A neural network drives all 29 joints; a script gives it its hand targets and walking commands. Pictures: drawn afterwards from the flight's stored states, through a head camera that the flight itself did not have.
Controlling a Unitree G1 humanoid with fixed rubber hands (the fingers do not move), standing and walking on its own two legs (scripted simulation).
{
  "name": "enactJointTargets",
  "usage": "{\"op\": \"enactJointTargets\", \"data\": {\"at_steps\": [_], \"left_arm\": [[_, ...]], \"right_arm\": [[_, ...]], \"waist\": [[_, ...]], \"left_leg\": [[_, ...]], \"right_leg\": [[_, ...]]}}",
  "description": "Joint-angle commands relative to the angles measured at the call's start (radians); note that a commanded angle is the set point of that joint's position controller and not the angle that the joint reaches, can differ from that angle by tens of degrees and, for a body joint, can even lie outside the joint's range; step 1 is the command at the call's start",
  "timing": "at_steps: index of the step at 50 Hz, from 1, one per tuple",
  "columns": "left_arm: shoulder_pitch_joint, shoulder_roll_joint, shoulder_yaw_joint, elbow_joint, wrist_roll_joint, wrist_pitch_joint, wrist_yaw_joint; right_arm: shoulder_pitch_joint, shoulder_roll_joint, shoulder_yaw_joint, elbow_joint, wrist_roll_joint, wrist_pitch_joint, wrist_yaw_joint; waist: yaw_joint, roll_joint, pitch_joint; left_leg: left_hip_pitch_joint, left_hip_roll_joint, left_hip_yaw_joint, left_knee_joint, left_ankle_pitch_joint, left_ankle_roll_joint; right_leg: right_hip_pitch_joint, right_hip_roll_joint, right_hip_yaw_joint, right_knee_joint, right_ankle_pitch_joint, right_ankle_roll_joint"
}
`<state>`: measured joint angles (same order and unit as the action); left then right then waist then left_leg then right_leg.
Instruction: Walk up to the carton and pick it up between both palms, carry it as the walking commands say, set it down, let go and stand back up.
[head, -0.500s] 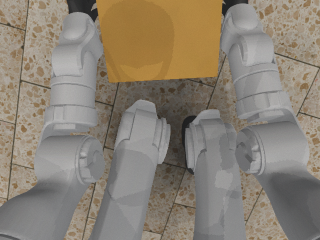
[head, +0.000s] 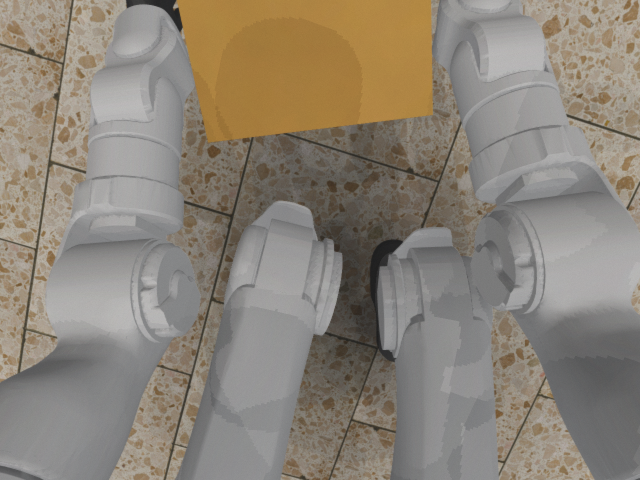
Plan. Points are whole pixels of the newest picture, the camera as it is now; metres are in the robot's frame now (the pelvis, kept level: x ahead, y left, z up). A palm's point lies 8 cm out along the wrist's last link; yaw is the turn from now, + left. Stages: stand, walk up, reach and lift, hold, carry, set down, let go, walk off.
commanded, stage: set down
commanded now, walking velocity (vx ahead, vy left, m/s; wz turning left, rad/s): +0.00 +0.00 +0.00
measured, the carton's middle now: (310, 12) +0.54 +0.08 -0.21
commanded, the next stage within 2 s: none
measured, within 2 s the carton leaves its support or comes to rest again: rests again in 0.34 s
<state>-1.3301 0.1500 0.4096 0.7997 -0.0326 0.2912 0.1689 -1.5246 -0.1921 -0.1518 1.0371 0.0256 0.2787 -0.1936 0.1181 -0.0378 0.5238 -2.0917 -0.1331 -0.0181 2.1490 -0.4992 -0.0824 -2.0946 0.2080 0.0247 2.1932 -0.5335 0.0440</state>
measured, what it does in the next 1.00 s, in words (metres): stands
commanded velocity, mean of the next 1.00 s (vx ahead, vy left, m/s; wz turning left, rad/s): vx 0.00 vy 0.00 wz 0.00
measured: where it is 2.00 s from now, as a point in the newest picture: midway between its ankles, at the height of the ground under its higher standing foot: (331, 308)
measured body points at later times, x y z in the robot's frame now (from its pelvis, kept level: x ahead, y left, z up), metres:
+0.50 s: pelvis +0.02 +0.00 +0.00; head +0.38 +0.02 +0.25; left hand +0.53 +0.22 -0.16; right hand +0.59 -0.06 -0.17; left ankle +0.15 +0.12 -0.34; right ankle +0.14 -0.10 -0.34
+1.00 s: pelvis +0.03 +0.00 -0.01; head +0.38 +0.02 +0.25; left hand +0.53 +0.22 -0.17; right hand +0.59 -0.05 -0.17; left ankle +0.15 +0.12 -0.34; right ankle +0.14 -0.10 -0.34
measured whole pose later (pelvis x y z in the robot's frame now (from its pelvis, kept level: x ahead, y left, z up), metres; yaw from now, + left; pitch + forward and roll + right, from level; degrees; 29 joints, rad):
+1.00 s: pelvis +0.03 +0.00 -0.01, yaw +0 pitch +29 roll +2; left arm -1.28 0.13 0.43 0.84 -0.03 0.16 0.10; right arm -1.43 -0.17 -0.19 1.01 0.01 0.16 -0.17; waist 0.12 -0.04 0.45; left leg -2.15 -0.09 0.01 2.23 -0.59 -0.05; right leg -2.16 0.19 0.01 2.28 -0.63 0.02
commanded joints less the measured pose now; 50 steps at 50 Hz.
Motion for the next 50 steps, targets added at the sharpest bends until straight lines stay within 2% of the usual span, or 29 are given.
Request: {"op": "enactJointTargets", "data": {"at_steps": [1,2,4,7,9,10,12,13,16,18,19,20,21,26,27,28,30,31,32,33,35,36,39,42,46,47,48,49,50], "left_arm": [[-0.885,-0.886,-0.455,-0.179,-0.076,-0.056,-0.271],[-0.846,-0.887,-0.429,-0.143,-0.073,-0.053,-0.271],[-0.828,-0.911,-0.421,-0.142,-0.065,-0.056,-0.282],[-0.754,-0.885,-0.39,-0.077,-0.026,-0.051,-0.292],[-0.729,-0.903,-0.393,-0.076,-0.019,-0.053,-0.298],[-0.743,-0.903,-0.409,-0.125,-0.03,-0.059,-0.299],[-0.708,-0.914,-0.42,-0.08,-0.026,-0.057,-0.308],[-0.704,-0.934,-0.421,-0.095,-0.028,-0.056,-0.312],[-0.672,-0.916,-0.441,-0.104,-0.015,-0.057,-0.319],[-0.664,-0.921,-0.459,-0.107,-0.031,-0.063,-0.32],[-0.638,-0.924,-0.467,-0.074,-0.026,-0.061,-0.323],[-0.631,-0.915,-0.454,-0.069,-0.024,-0.061,-0.326],[-0.626,-0.933,-0.456,-0.069,-0.03,-0.06,-0.328],[-0.573,-0.942,-0.476,-0.036,-0.042,-0.064,-0.335],[-0.58,-0.922,-0.475,-0.06,-0.051,-0.071,-0.333],[-0.566,-0.934,-0.489,-0.034,-0.058,-0.069,-0.335],[-0.559,-0.921,-0.474,-0.029,-0.05,-0.074,-0.334],[-0.558,-0.928,-0.49,-0.036,-0.058,-0.073,-0.332],[-0.567,-0.919,-0.487,-0.037,-0.061,-0.076,-0.335],[-0.544,-0.915,-0.478,-0.03,-0.052,-0.079,-0.333],[-0.529,-0.912,-0.469,-0.023,-0.053,-0.08,-0.335],[-0.541,-0.916,-0.471,-0.018,-0.045,-0.079,-0.337],[-0.522,-0.927,-0.474,-0.02,-0.052,-0.083,-0.338],[-0.521,-0.893,-0.463,-0.012,-0.042,-0.089,-0.336],[-0.51,-0.887,-0.46,-0.006,-0.051,-0.097,-0.336],[-0.539,-0.863,-0.451,-0.001,-0.045,-0.103,-0.331],[-0.514,-0.879,-0.448,0.01,-0.045,-0.103,-0.334],[-0.532,-0.86,-0.448,-0.031,-0.041,-0.106,-0.331],[-0.511,-0.875,-0.444,0.001,-0.039,-0.105,-0.331]], "right_arm": [[-0.685,1.056,0.308,-0.192,0.096,-0.069,0.237],[-0.694,1.033,0.307,-0.196,0.088,-0.072,0.237],[-0.718,1.039,0.337,-0.256,0.098,-0.077,0.232],[-0.686,1.04,0.34,-0.217,0.104,-0.076,0.239],[-0.68,1.033,0.349,-0.237,0.106,-0.079,0.243],[-0.651,1.04,0.358,-0.243,0.105,-0.08,0.242],[-0.594,1.021,0.336,-0.184,0.089,-0.082,0.241],[-0.589,1.032,0.331,-0.194,0.088,-0.081,0.241],[-0.549,1.057,0.343,-0.169,0.089,-0.085,0.246],[-0.534,1.059,0.352,-0.183,0.088,-0.088,0.251],[-0.539,1.042,0.366,-0.177,0.092,-0.093,0.25],[-0.552,1.031,0.368,-0.198,0.089,-0.093,0.25],[-0.515,1.048,0.356,-0.173,0.08,-0.087,0.251],[-0.473,1.035,0.363,-0.152,0.068,-0.092,0.26],[-0.478,1.024,0.379,-0.171,0.072,-0.091,0.261],[-0.467,1.008,0.37,-0.178,0.069,-0.096,0.261],[-0.449,1.022,0.37,-0.158,0.076,-0.097,0.265],[-0.451,1.018,0.37,-0.169,0.077,-0.1,0.265],[-0.439,1.006,0.359,-0.145,0.071,-0.099,0.266],[-0.426,1.028,0.365,-0.135,0.073,-0.098,0.267],[-0.399,1.027,0.348,-0.121,0.059,-0.096,0.27],[-0.404,1.034,0.35,-0.123,0.068,-0.097,0.273],[-0.4,1.022,0.347,-0.132,0.055,-0.102,0.272],[-0.401,0.999,0.338,-0.119,0.055,-0.109,0.273],[-0.376,0.982,0.313,-0.11,0.026,-0.115,0.268],[-0.376,0.989,0.314,-0.097,0.035,-0.116,0.27],[-0.357,0.973,0.301,-0.087,0.017,-0.117,0.268],[-0.35,0.993,0.308,-0.101,0.026,-0.115,0.268],[-0.357,0.965,0.291,-0.074,0.013,-0.117,0.268]], "waist": [[0.148,-0.034,-1.766],[0.138,-0.062,-1.761],[0.157,-0.093,-1.81],[0.197,-0.085,-1.709],[0.198,-0.086,-1.725],[0.18,-0.076,-1.771],[0.165,-0.057,-1.709],[0.149,-0.081,-1.721],[0.175,-0.038,-1.68],[0.156,-0.053,-1.689],[0.168,-0.039,-1.658],[0.175,-0.063,-1.639],[0.152,-0.067,-1.625],[0.147,-0.058,-1.567],[0.141,-0.077,-1.567],[0.124,-0.055,-1.541],[0.144,-0.059,-1.517],[0.138,-0.037,-1.539],[0.124,-0.052,-1.512],[0.14,-0.051,-1.515],[0.129,-0.066,-1.47],[0.143,-0.051,-1.464],[0.111,-0.072,-1.457],[0.13,-0.055,-1.445],[0.1,-0.081,-1.383],[0.121,-0.056,-1.377],[0.1,-0.061,-1.365],[0.107,-0.083,-1.392],[0.103,-0.068,-1.358]], "left_leg": [[0.658,0.016,0.103,-0.203,0.212,0.051],[0.66,0.017,0.095,-0.2,0.212,0.057],[0.644,0.008,0.108,-0.183,0.261,0.063],[0.589,0.017,0.112,-0.182,0.24,0.077],[0.593,0.016,0.116,-0.17,0.272,0.074],[0.603,0.019,0.109,-0.167,0.307,0.074],[0.579,0.018,0.108,-0.168,0.291,0.068],[0.581,0.01,0.107,-0.165,0.304,0.069],[0.566,0.022,0.112,-0.158,0.326,0.063],[0.579,0.018,0.102,-0.149,0.341,0.069],[0.564,0.017,0.106,-0.145,0.345,0.063],[0.547,0.012,0.103,-0.153,0.332,0.067],[0.553,0.015,0.097,-0.151,0.342,0.067],[0.544,0.013,0.093,-0.138,0.356,0.062],[0.541,0.01,0.086,-0.135,0.369,0.064],[0.546,0.013,0.079,-0.132,0.368,0.065],[0.548,0.01,0.083,-0.135,0.366,0.064],[0.553,0.012,0.082,-0.13,0.376,0.061],[0.546,0.01,0.074,-0.139,0.371,0.061],[0.543,0.009,0.086,-0.127,0.382,0.061],[0.533,0.009,0.076,-0.133,0.368,0.064],[0.518,0.012,0.085,-0.128,0.355,0.064],[0.497,0.004,0.081,-0.116,0.359,0.067],[0.508,0.005,0.076,-0.119,0.374,0.062],[0.476,0.0,0.064,-0.113,0.357,0.064],[0.471,0.009,0.075,-0.11,0.348,0.059],[0.458,0.004,0.074,-0.11,0.345,0.06],[0.46,0.005,0.075,-0.114,0.362,0.059],[0.453,0.003,0.071,-0.111,0.347,0.059]], "right_leg": [[0.502,-0.012,-0.054,-0.18,0.08,-0.056],[0.502,-0.017,-0.06,-0.176,0.058,-0.05],[0.562,-0.013,-0.064,-0.178,0.115,-0.04],[0.517,-0.013,-0.048,-0.185,0.094,-0.036],[0.526,-0.007,-0.048,-0.18,0.123,-0.036],[0.557,-0.006,-0.048,-0.168,0.167,-0.041],[0.511,-0.007,-0.055,-0.161,0.152,-0.046],[0.525,-0.001,-0.063,-0.17,0.166,-0.042],[0.514,-0.006,-0.041,-0.167,0.184,-0.048],[0.497,0.002,-0.052,-0.15,0.19,-0.048],[0.491,-0.004,-0.052,-0.149,0.2,-0.046],[0.486,0.0,-0.052,-0.152,0.188,-0.043],[0.493,0.0,-0.051,-0.154,0.193,-0.046],[0.453,-0.001,-0.054,-0.134,0.193,-0.051],[0.464,-0.003,-0.057,-0.131,0.204,-0.046],[0.444,-0.002,-0.057,-0.125,0.204,-0.049],[0.431,0.0,-0.062,-0.128,0.2,-0.047],[0.427,-0.003,-0.054,-0.124,0.2,-0.054],[0.426,-0.003,-0.065,-0.119,0.199,-0.051],[0.431,-0.003,-0.055,-0.125,0.204,-0.049],[0.404,0.002,-0.062,-0.118,0.188,-0.049],[0.404,0.0,-0.054,-0.12,0.186,-0.053],[0.419,-0.002,-0.056,-0.118,0.198,-0.053],[0.399,-0.008,-0.058,-0.11,0.204,-0.049],[0.372,-0.004,-0.055,-0.109,0.189,-0.052],[0.372,-0.008,-0.041,-0.113,0.191,-0.057],[0.377,-0.01,-0.047,-0.11,0.192,-0.054],[0.406,-0.001,-0.046,-0.116,0.22,-0.054],[0.368,-0.006,-0.045,-0.109,0.192,-0.054]]}}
